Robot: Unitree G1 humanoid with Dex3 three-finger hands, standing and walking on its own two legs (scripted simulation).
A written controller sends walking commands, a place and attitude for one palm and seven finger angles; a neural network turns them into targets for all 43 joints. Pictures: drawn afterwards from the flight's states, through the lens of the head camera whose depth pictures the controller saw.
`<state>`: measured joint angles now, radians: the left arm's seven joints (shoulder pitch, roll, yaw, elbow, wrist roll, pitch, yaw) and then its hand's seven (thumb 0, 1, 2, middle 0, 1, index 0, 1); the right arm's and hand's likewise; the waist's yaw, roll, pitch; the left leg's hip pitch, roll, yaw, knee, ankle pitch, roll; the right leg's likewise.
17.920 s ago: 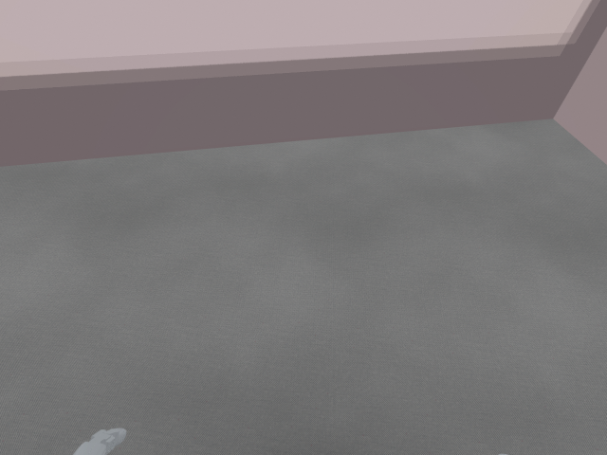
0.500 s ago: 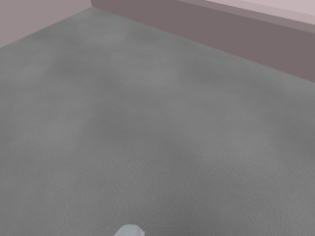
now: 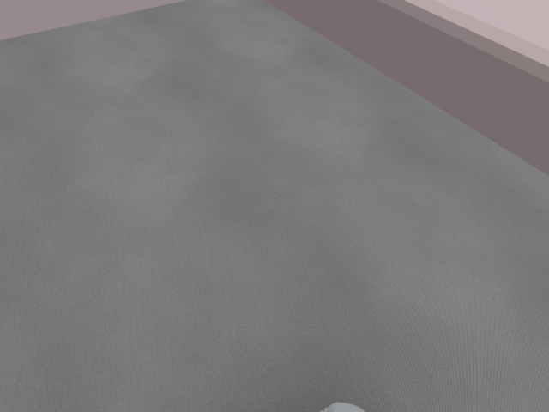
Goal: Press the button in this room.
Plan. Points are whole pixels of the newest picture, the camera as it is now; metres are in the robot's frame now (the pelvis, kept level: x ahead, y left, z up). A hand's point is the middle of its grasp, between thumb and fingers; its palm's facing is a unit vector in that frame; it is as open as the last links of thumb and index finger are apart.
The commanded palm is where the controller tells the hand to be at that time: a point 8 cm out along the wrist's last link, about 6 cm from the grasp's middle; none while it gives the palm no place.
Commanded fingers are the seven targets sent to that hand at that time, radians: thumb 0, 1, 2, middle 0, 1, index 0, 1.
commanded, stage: turn or walk to find it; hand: left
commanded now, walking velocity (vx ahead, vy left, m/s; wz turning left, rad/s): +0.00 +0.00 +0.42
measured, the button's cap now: out of the picture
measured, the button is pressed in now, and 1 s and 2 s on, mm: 0 0 0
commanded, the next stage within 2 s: none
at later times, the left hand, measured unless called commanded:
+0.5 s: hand out of the picture -0.01 +0.14 -0.15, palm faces +0.26 -0.93 -0.26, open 7.3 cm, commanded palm none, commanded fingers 0.00 0.90 0.90 -0.20 -0.30 -0.20 -0.30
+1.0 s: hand out of the picture -0.08 +0.21 -0.17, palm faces +0.45 -0.86 -0.25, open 7.4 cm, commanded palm none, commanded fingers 0.00 0.90 0.90 -0.20 -0.30 -0.20 -0.30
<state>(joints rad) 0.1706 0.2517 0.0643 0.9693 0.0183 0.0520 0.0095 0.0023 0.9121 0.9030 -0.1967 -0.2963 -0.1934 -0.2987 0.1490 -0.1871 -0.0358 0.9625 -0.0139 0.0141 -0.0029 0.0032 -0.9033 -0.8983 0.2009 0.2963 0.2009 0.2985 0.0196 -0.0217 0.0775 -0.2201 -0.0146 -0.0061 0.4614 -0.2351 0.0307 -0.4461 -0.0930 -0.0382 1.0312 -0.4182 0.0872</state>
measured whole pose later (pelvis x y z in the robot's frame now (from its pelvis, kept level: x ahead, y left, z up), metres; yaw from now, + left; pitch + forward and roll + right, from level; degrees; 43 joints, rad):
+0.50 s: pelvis -0.02 -0.06 +0.00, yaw +14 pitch -1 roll +2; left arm 0.23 0.16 0.03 0.94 0.03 0.00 0.02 0.00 0.91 0.90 -0.20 -0.30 -0.20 -0.30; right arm 0.23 -0.25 -0.09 1.02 -0.02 0.08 0.01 0.01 -0.91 -0.90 0.20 0.30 0.20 0.30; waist -0.01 0.03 0.08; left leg -0.44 0.04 -0.03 1.08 -0.39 -0.07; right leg -0.21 -0.09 -0.22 0.50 -0.28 -0.04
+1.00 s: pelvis -0.05 -0.02 +0.00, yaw +25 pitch +0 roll -1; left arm 0.17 0.25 0.07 0.97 0.02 0.05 0.01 0.00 0.91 0.90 -0.20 -0.30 -0.19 -0.30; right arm 0.17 -0.18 -0.04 0.97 -0.01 0.01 0.00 0.00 -0.90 -0.90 0.20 0.30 0.20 0.30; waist 0.02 -0.02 0.07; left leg -0.21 -0.03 -0.01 0.44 -0.22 0.04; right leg -0.45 -0.09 -0.03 1.04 -0.40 0.10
